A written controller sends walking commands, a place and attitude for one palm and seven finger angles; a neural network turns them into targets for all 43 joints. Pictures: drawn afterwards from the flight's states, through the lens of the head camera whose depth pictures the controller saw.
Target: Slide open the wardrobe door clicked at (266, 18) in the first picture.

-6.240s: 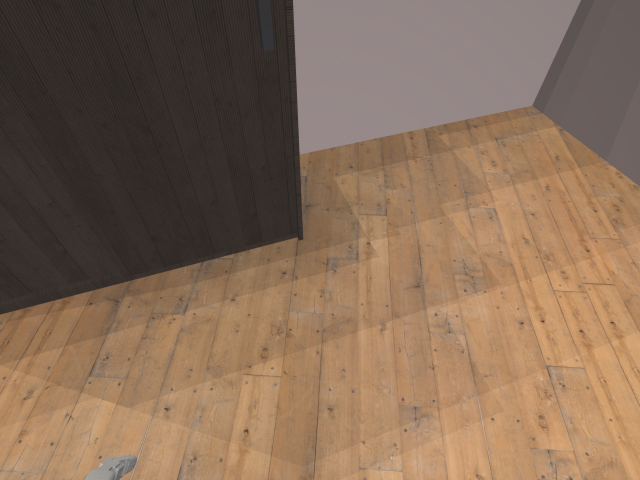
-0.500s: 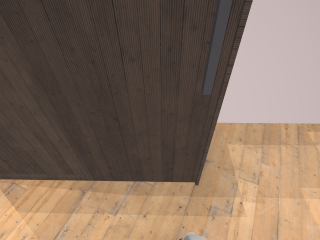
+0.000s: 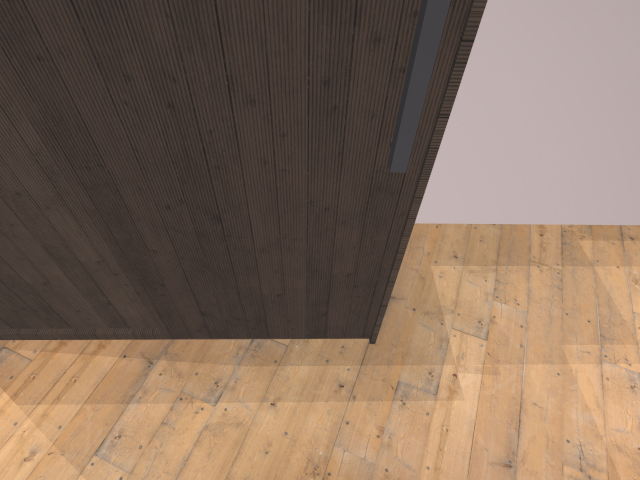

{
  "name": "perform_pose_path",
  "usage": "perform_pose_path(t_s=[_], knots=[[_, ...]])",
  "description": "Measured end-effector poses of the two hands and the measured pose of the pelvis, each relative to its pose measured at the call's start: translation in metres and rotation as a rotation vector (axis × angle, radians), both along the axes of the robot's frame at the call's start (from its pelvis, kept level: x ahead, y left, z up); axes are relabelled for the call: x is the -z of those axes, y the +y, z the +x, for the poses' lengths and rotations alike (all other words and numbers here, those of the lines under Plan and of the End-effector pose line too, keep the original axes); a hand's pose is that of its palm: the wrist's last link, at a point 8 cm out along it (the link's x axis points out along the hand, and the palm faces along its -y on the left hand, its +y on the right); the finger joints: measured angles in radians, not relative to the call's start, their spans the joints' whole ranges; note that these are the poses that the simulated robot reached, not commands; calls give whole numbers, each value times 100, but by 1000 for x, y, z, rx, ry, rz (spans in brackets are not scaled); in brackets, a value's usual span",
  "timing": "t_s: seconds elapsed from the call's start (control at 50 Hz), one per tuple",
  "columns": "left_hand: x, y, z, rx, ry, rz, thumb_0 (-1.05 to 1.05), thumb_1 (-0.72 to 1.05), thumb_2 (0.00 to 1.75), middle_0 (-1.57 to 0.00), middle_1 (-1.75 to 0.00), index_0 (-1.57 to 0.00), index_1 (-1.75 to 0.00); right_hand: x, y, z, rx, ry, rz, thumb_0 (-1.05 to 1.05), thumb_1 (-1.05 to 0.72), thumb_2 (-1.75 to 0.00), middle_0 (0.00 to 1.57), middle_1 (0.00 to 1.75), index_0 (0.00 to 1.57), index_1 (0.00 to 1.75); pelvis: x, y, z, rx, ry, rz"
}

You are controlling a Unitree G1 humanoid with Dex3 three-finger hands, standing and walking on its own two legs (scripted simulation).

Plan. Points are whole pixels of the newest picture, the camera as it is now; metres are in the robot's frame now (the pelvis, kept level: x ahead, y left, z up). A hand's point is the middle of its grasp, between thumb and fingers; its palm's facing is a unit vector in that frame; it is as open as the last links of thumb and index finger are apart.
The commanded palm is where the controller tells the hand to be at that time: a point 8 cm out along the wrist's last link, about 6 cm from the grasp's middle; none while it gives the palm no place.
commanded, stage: look again from close up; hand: right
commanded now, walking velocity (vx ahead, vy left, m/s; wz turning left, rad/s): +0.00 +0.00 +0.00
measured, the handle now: (411, 83) +0.61 -0.10 +0.19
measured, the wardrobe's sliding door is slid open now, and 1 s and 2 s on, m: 0.00 0.00 0.00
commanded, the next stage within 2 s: shuffle to correct the standing spot in 0.94 s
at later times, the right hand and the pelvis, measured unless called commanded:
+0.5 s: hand out of the picture +0.05 -0.20 -0.17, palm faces -0.01 +0.97 -0.22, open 7.4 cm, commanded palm none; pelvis +0.02 -0.01 +0.00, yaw +1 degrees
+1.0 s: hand out of the picture +0.07 -0.20 -0.17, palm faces +0.00 +0.98 -0.22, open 7.4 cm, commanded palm none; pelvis +0.05 -0.01 +0.00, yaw +1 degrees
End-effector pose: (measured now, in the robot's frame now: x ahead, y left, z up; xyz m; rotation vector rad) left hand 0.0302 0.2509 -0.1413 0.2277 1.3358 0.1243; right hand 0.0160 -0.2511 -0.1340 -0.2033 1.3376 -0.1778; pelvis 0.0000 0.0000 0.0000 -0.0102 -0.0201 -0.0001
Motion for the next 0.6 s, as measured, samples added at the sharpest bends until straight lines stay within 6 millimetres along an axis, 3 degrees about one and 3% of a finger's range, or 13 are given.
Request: perform_pose_path(t_s=[0.16,0.4,0.6], knots=[[2,-28,0,-21,-5,-55,0,91,90,-20,-30,-20,-30,0,7,21,-35,-16,24,1,-90,-90,20,30,20,30,-3,-4,3,-10,12,1],[3,-32,-8,-51,47,-47,0,91,90,-20,-30,-20,-30,2,6,31,-28,-2,27,1,-90,-90,20,30,20,30,-3,-8,17,-13,18,0],[2,-29,5,-57,43,-35,0,91,90,-20,-30,-20,-30,3,3,33,-21,22,20,1,-90,-90,20,30,20,30,-3,-8,30,-18,18,1]])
